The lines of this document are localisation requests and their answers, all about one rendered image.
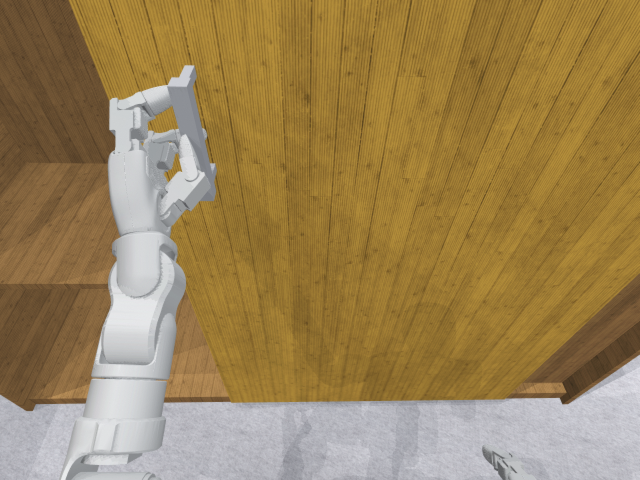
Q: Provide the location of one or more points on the right robot hand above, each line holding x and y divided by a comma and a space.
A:
509, 467

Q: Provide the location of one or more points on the wardrobe door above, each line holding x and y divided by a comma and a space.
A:
613, 320
415, 199

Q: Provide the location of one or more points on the handle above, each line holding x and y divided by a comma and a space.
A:
187, 116

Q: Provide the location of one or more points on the left robot hand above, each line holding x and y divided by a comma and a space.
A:
136, 173

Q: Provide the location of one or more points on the left robot forearm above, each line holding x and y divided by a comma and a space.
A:
122, 417

